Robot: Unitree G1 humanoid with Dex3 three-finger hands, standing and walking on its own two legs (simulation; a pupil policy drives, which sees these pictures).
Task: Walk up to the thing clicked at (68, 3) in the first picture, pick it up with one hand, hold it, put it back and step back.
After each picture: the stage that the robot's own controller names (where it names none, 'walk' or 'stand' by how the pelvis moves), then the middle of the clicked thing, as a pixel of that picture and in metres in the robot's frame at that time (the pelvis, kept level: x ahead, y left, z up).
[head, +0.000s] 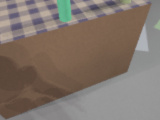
stand; out of the picture +0.81 +0.11 +0.10
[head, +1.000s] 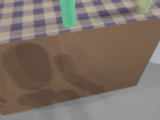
rise first; (67, 1) +0.72 +0.11 +0.12
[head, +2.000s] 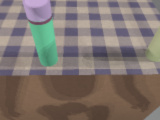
walk; (44, 35) +0.44 +0.17 +0.13
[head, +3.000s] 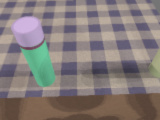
stand; (38, 57) +0.37 +0.17 +0.12
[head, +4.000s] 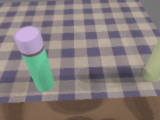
stand; (37, 63) +0.37 +0.17 +0.10
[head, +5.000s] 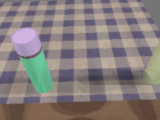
stand; (36, 65) +0.37 +0.18 +0.10
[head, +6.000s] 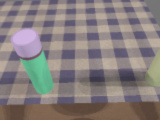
stand; (36, 66) +0.36 +0.18 +0.10
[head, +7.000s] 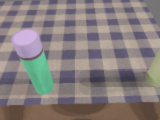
rise first; (36, 66) +0.36 +0.18 +0.10
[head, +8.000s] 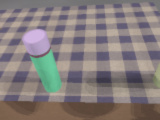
rise first; (45, 65) +0.37 +0.18 +0.10
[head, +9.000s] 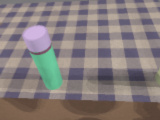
go down; (46, 62) +0.37 +0.17 +0.11
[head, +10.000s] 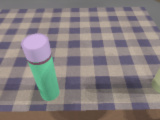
go down; (44, 71) +0.35 +0.15 +0.11
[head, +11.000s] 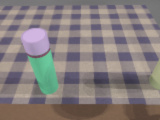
approach; (43, 65) +0.37 +0.16 +0.11
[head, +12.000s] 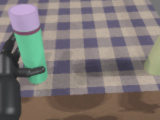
close; (31, 49) +0.40 +0.17 +0.14
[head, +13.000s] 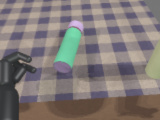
lift; (70, 44) +0.52 +0.07 +0.05
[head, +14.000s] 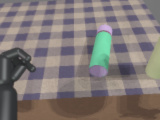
lift; (101, 48) +0.50 -0.06 +0.05
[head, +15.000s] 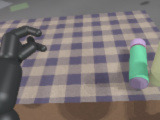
close; (138, 61) +0.48 -0.20 +0.03
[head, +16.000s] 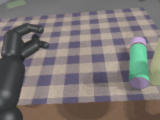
close; (138, 60) +0.47 -0.20 +0.03
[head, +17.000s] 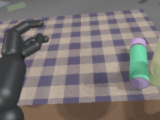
stand; (138, 60) +0.47 -0.20 +0.03
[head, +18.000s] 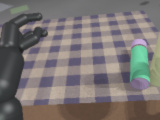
stand; (139, 61) +0.47 -0.20 +0.02
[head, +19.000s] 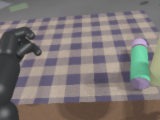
crouch; (139, 61) +0.48 -0.21 +0.02
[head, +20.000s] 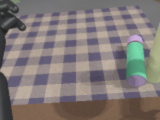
crouch; (135, 58) +0.48 -0.20 +0.02
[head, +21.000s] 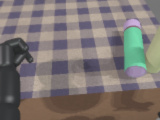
lower; (133, 45) +0.47 -0.20 +0.05
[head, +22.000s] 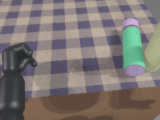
lower; (131, 44) +0.48 -0.20 +0.05
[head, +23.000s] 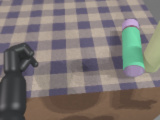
lower; (131, 45) +0.47 -0.19 +0.05
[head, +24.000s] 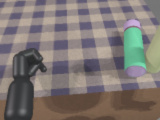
lower; (133, 45) +0.47 -0.20 +0.05
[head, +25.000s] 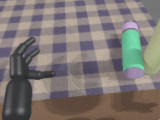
withdraw; (131, 47) +0.47 -0.19 +0.04
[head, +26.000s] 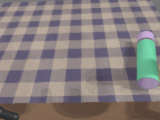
sink last; (146, 57) +0.45 -0.21 +0.03
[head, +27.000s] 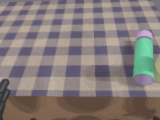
stand; (143, 55) +0.47 -0.20 +0.02
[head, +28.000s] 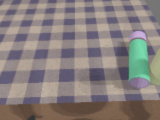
stand; (138, 57) +0.45 -0.20 +0.02
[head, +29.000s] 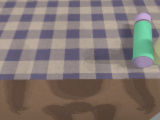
walk; (142, 38) +0.51 -0.23 +0.03
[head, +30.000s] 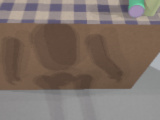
walk; out of the picture +0.79 -0.26 +0.03
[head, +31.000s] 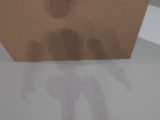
walk; out of the picture +1.16 -0.20 +0.03
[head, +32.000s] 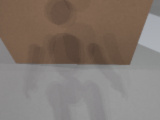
stand; out of the picture +1.16 -0.27 +0.03
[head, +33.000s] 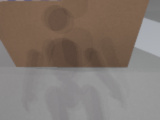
stand; out of the picture +1.19 -0.27 +0.01
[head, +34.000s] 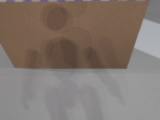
stand; out of the picture +1.18 -0.26 +0.01
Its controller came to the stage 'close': yes
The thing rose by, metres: 0.00
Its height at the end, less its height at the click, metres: -0.09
